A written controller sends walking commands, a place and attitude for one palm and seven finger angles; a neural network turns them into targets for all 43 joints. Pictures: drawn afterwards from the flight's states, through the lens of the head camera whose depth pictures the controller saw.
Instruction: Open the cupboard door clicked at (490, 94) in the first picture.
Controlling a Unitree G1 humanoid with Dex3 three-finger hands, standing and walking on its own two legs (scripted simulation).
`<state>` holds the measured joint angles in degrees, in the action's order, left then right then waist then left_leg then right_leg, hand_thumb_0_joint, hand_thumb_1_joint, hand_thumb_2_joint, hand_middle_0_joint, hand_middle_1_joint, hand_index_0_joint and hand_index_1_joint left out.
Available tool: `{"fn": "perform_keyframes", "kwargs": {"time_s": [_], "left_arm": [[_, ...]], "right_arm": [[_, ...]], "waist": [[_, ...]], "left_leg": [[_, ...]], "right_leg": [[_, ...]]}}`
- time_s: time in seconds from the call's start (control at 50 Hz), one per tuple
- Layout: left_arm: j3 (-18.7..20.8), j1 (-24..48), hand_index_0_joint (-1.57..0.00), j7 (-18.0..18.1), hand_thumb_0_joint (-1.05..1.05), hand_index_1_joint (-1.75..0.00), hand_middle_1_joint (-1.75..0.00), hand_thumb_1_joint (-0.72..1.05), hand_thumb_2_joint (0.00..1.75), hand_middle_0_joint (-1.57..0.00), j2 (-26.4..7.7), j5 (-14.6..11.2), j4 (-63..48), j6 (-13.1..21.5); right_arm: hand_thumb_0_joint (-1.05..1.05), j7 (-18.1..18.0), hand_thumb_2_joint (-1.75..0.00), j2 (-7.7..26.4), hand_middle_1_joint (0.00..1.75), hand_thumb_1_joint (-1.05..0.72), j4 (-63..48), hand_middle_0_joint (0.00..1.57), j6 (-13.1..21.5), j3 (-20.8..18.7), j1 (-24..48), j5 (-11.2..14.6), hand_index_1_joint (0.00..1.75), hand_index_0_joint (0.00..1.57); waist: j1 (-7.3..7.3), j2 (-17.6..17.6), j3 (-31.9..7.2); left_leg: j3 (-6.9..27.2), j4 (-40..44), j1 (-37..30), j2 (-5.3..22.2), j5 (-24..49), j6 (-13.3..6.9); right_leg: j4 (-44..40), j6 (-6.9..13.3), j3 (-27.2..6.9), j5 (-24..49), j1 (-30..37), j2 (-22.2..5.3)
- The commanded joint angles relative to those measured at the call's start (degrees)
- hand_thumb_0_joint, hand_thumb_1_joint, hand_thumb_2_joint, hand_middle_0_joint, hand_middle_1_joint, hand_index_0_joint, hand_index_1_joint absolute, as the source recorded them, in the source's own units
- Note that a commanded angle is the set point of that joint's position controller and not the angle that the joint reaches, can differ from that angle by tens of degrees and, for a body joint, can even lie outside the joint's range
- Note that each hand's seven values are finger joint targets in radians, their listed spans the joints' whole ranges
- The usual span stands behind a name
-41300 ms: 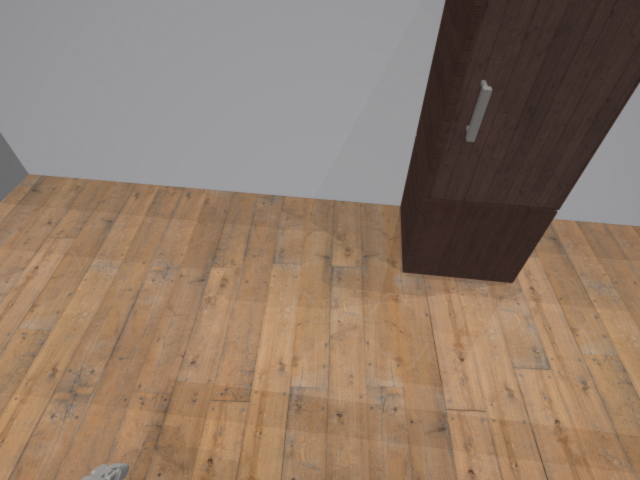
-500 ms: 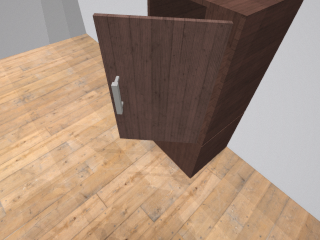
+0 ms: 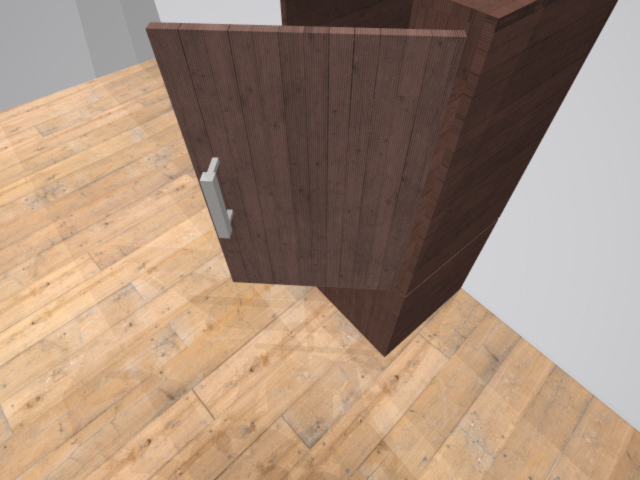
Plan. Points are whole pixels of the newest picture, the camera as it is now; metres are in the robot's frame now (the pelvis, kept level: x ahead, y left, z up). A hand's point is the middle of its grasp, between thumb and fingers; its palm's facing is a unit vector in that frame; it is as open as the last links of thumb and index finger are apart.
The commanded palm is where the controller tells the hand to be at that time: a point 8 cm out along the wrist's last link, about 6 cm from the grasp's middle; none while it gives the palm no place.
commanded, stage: come to a stop and stand still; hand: left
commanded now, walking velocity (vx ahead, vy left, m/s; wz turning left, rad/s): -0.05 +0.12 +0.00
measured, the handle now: (220, 199) +0.54 +0.21 -0.01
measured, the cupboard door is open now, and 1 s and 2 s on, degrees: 46 46 46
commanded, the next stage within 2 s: look again from close up in 0.84 s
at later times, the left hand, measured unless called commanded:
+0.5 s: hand out of the picture +0.03 +0.26 -0.15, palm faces +0.02 -0.96 -0.28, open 7.4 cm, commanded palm none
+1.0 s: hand out of the picture -0.02 +0.26 -0.14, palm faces -0.01 -0.95 -0.32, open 7.4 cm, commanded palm none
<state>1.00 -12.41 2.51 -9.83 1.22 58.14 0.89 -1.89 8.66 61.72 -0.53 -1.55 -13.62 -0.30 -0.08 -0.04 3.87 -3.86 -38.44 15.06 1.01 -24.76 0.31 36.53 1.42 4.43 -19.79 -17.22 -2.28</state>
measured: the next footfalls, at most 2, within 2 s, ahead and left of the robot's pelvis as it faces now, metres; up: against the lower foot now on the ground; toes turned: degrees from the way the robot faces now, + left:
none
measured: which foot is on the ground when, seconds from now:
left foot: down 0.00-1.00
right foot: down 0.00-1.00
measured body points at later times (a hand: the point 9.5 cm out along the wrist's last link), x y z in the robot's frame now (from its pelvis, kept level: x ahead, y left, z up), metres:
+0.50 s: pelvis -0.04 +0.04 +0.00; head -0.05 +0.05 +0.45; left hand +0.02 +0.31 -0.13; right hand +0.04 -0.22 -0.13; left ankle -0.02 +0.12 -0.73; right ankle +0.00 -0.10 -0.73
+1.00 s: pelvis -0.05 +0.03 +0.01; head -0.07 +0.02 +0.46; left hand -0.02 +0.31 -0.12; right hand +0.01 -0.26 -0.12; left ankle -0.02 +0.12 -0.73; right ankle +0.00 -0.10 -0.73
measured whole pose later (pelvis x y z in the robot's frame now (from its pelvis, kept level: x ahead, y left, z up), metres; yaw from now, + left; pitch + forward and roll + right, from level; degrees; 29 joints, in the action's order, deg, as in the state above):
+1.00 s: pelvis -0.05 +0.03 +0.01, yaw +1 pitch -3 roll +0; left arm -0.7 -14.0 0.5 -17.4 1.1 60.4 0.0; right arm 0.9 18.7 61.3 0.3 -1.1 -11.7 -0.8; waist -0.1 -0.4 0.3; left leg -4.2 -23.3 11.1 -1.7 -9.8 -2.7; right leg 24.5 -1.0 3.4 -9.0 -12.9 -3.4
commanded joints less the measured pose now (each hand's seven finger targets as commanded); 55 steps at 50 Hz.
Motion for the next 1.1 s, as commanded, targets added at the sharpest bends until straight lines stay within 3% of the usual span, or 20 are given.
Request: {"fn": "perform_keyframes", "kwargs": {"time_s": [0.0, 0.06, 0.1, 0.12, 0.14, 0.16, 0.18, 0.2, 0.22, 0.24, 0.26, 0.28, 0.3, 0.34, 0.36, 0.4, 0.54, 0.66, 0.86, 1.08], "left_arm": [[2.3, -6.7, -0.2, 0.8, 0.0, -0.3, -0.3, 0.9, 0.9, -0.2, -8.9, 0.6, -1.6, -0.1], [2.8, -3.0, -0.2, 0.6, 0.0, -0.3, -0.3, 0.9, 0.9, -0.2, -10.1, 0.5, -3.6, -0.8], [2.8, -0.5, -0.2, 0.4, 0.0, -0.3, -0.3, 0.9, 0.9, -0.2, -9.3, -0.1, -4.6, -1.4], [2.5, -0.5, -0.2, 0.1, 0.0, -0.3, -0.3, 0.9, 0.9, -0.2, -7.3, -0.3, -5.6, -1.9], [2.0, -0.9, -0.2, -0.1, 0.0, -0.3, -0.3, 0.9, 0.9, -0.2, -4.8, -0.4, -6.3, -2.1], [1.7, 0.4, -0.2, 0.1, 0.0, -0.3, -0.3, 0.9, 0.9, -0.2, -4.7, -0.1, -5.9, -2.3], [0.4, -3.9, -0.2, 0.1, 0.0, -0.3, -0.3, 0.9, 0.9, -0.2, -14.6, 0.3, -7.3, -0.9], [1.8, -7.2, -0.2, 0.0, 0.0, -0.3, -0.3, 0.9, 0.9, -0.2, -10.3, 0.3, -7.7, -0.3], [1.6, -5.6, -0.2, 0.1, 0.0, -0.3, -0.3, 0.9, 0.9, -0.2, -11.3, 0.5, -7.6, 0.2], [1.9, -3.1, -0.2, 0.0, 0.0, -0.3, -0.3, 0.9, 0.9, -0.2, -12.2, 0.1, -9.1, 0.6], [2.0, -1.0, -0.2, 0.0, 0.0, -0.3, -0.3, 0.9, 0.9, -0.2, -12.8, 0.1, -10.1, 0.6], [1.9, 0.4, -0.2, -0.2, 0.0, -0.3, -0.3, 0.9, 0.9, -0.2, -12.6, 0.2, -10.8, 0.5], [2.0, 0.9, -0.2, -0.3, 0.0, -0.3, -0.3, 0.9, 0.9, -0.2, -12.6, 0.1, -10.8, 0.3], [1.8, -0.4, -0.2, -0.5, 0.0, -0.3, -0.3, 0.9, 0.9, -0.2, -11.8, 0.1, -10.6, -0.1], [1.7, -1.3, -0.2, -0.6, 0.0, -0.3, -0.3, 0.9, 0.9, -0.2, -11.6, 0.1, -10.0, -0.2], [1.7, -2.0, -0.2, -0.8, 0.0, -0.3, -0.3, 0.9, 0.9, -0.2, -12.0, 0.1, -9.4, -0.1], [2.1, -0.5, -0.2, -1.5, 0.0, -0.3, -0.3, 0.9, 0.9, -0.2, -15.4, 0.3, -7.5, 0.0], [1.9, -0.3, -0.2, -1.7, 0.0, -0.3, -0.3, 0.9, 0.9, -0.2, -17.1, 0.3, -5.8, 0.3], [1.0, 0.4, -0.2, -1.7, 0.0, -0.3, -0.3, 0.9, 0.9, -0.2, -18.5, 0.0, -2.6, 0.8], [0.5, 0.5, -0.2, -1.2, 0.0, -0.3, -0.3, 0.9, 0.9, -0.2, -17.0, -0.2, 0.0, 1.1]], "right_arm": [[0.0, -0.2, -0.9, 2.6, 0.3, -0.9, -4.1, 0.2, 0.2, -1.0, -1.2, 0.1, 0.3, 0.2], [0.0, 0.2, -0.9, 2.4, 0.3, -0.9, -4.1, 0.2, 0.0, -1.0, -2.9, 0.0, 0.3, 0.2], [0.0, 0.5, -0.9, 2.7, 0.3, -0.9, -2.9, 0.2, 0.3, -0.8, -6.7, -0.3, 0.3, 0.2], [0.0, 0.5, -0.9, 5.2, 0.3, -0.9, -3.5, 0.2, 0.8, -1.2, -6.3, -0.8, 0.3, 0.2], [0.0, 0.5, -0.9, 8.1, 0.3, -0.9, -4.9, 0.2, 1.0, -1.2, -4.4, -1.2, 0.3, 0.2], [0.0, 0.3, -0.9, 7.7, 0.3, -0.9, -5.4, 0.2, 1.2, -1.1, -1.9, -1.2, 0.3, 0.2], [0.0, 0.2, -0.9, 16.7, 0.3, -0.9, -9.9, 0.2, 0.9, -2.3, 2.3, -1.0, 0.3, 0.2], [0.0, 0.5, -0.9, 13.1, 0.3, -0.9, -13.1, 0.2, 1.7, -2.9, 7.1, -1.1, 0.3, 0.2], [0.0, 0.6, -0.9, 8.8, 0.3, -0.9, -13.5, 0.2, 1.7, -2.2, 2.5, -1.0, 0.3, 0.2], [0.0, 0.7, -0.9, 7.5, 0.3, -0.9, -13.4, 0.2, 1.5, -2.0, -1.1, -1.0, 0.3, 0.2], [0.0, 0.8, -0.9, 7.7, 0.3, -0.9, -13.0, 0.2, 1.5, -2.1, -1.1, -1.1, 0.3, 0.2], [0.0, 1.0, -0.9, 8.1, 0.3, -0.9, -13.2, 0.2, 1.5, -2.1, -1.3, -1.3, 0.3, 0.2], [0.0, 1.0, -0.9, 9.5, 0.3, -0.9, -13.3, 0.2, 1.9, -2.3, -1.5, -1.3, 0.3, 0.2], [0.0, 0.9, -0.9, 12.4, 0.3, -0.9, -13.8, 0.2, 2.4, -2.7, -0.3, -1.1, 0.3, 0.2], [0.0, 0.8, -0.9, 13.5, 0.3, -0.9, -14.0, 0.2, 2.5, -2.9, 0.3, -1.1, 0.3, 0.2], [0.0, 0.8, -0.9, 14.6, 0.3, -0.9, -13.8, 0.2, 2.8, -2.8, 1.2, -1.1, 0.3, 0.2], [0.0, 1.3, -0.9, 18.8, 0.3, -0.9, -12.3, 0.2, 2.7, -3.2, 3.6, -1.0, 0.3, 0.2], [0.0, 1.7, -0.9, 20.2, 0.3, -0.9, -10.1, 0.2, 2.4, -2.9, 4.6, -0.9, 0.3, 0.2], [0.0, 2.0, -0.9, 20.2, 0.3, -0.9, -5.7, 0.2, 2.4, -1.8, 4.7, -0.6, 0.3, 0.2], [0.0, 1.9, -0.9, 17.7, 0.3, -0.9, -1.6, 0.2, 2.3, -0.8, 4.0, -0.4, 0.3, 0.2]], "waist": [[2.01, 11.2, -6.9], [0.52, 9.7, -6.6], [-1.32, 6.2, -5.9], [-0.64, -2.1, -4.9], [0.61, -9.9, -3.9], [0.64, -11.9, -2.7], [1.98, -9.2, 0.0], [4.25, -2.4, -5.2], [0.48, 1.3, -9.7], [-1.49, 1.7, -11.3], [-2.08, 1.0, -9.1], [-2.31, 1.8, -6.3], [-2.23, -0.2, -3.3], [-0.79, -4.7, -1.7], [-0.2, -4.3, -2.2], [0.37, -3.6, -3.5], [0.3, -2.0, -1.0], [0.17, -0.5, -1.5], [-0.3, 0.7, -2.2], [-0.24, 0.9, -2.6]], "left_leg": [[1.8, -9.6, 8.6, 0.0, -7.2, 0.5], [0.2, 0.9, 2.4, -0.4, 1.2, 1.0], [-0.3, 13.1, -7.0, 0.3, 13.5, 0.5], [6.7, 16.4, -7.5, 6.4, 21.2, -1.9], [13.5, 19.5, -2.1, 13.4, 29.2, -6.1], [15.5, 21.8, 0.9, 14.6, 31.7, -8.6], [11.6, 19.4, 3.7, 9.0, 20.6, -7.0], [7.4, 7.0, 5.6, 6.1, 15.2, -3.8], [3.9, 3.2, 4.3, 1.7, 12.0, -1.8], [3.4, 4.3, 3.0, 0.5, 7.1, -1.0], [3.7, 5.4, 0.8, 0.4, 8.8, -1.2], [3.9, 7.5, -0.3, 1.0, 10.3, -1.9], [5.6, 9.4, 0.3, 2.2, 12.3, -2.6], [9.9, 15.1, 3.1, 6.1, 14.9, -4.3], [11.0, 16.8, 3.8, 7.2, 15.7, -4.7], [10.4, 17.0, 3.3, 6.9, 17.2, -4.8], [11.8, 24.0, 4.6, 6.9, 0.1, -4.3], [11.7, 25.2, 3.7, 6.4, -2.9, -3.8], [9.4, 23.5, 0.1, 5.4, 3.3, -2.8], [7.6, 22.2, -1.9, 5.0, 10.6, -2.1]], "right_leg": [[-8.6, 11.7, -14.0, 58.3, 12.6, -16.8], [-8.7, 9.5, -12.0, 43.2, 7.0, -14.4], [-6.6, 4.9, -9.1, 25.9, 0.2, -10.2], [-3.4, 1.6, -5.8, 13.7, -3.5, -5.3], [-0.7, -1.2, -1.8, 1.2, -1.7, -1.3], [3.4, -1.4, -1.5, -5.8, -0.2, -0.2], [-4.5, -0.7, -4.1, -4.5, 5.1, 0.1], [-9.7, -0.4, -6.7, 6.1, 5.1, -3.0], [-11.3, 2.8, -13.9, 14.2, 7.4, -8.9], [-12.7, 5.4, -16.2, 8.8, 6.6, -12.2], [-13.0, 5.7, -15.0, 5.0, 2.2, -11.0], [-12.3, 4.8, -12.2, 3.6, -0.3, -8.9], [-10.7, 3.4, -9.7, 2.9, -2.5, -6.6], [-6.8, 1.0, -4.4, 5.3, -0.5, -2.2], [-6.0, 0.4, -3.0, 6.5, 1.5, -1.5], [-6.7, 0.3, -3.2, 7.9, 4.1, -1.7], [-9.8, 0.4, -4.2, 5.7, 4.5, -2.7], [-12.6, 0.4, -5.5, 3.7, 4.4, -3.8], [-17.2, 0.3, -7.7, 3.0, 4.1, -5.8], [-19.5, 0.3, -8.1, 5.3, 5.9, -6.3]]}}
